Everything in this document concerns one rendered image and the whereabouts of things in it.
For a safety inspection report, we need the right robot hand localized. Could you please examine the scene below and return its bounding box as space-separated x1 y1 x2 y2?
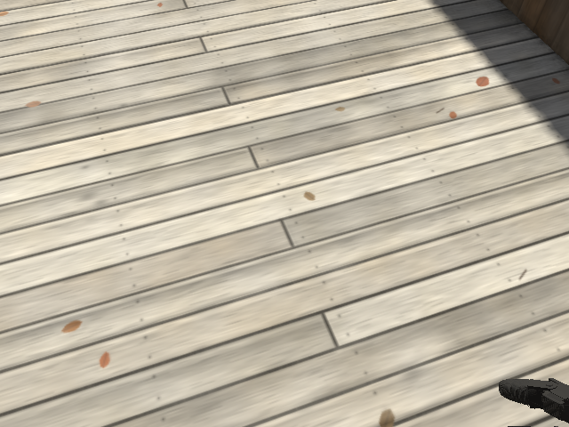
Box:
499 378 569 427

